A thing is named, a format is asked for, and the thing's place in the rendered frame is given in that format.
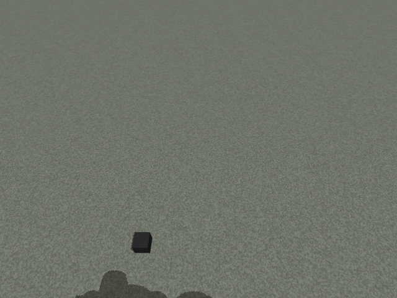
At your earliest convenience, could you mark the cube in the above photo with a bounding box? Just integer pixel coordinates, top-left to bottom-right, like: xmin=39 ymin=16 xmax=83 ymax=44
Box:
xmin=132 ymin=232 xmax=152 ymax=253

